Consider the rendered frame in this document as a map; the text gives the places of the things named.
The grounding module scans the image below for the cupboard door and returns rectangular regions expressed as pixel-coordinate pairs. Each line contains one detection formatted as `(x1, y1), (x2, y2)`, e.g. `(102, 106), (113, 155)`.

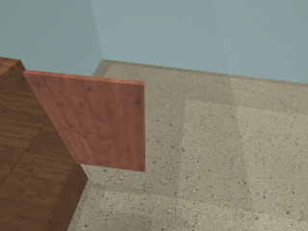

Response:
(22, 69), (145, 172)

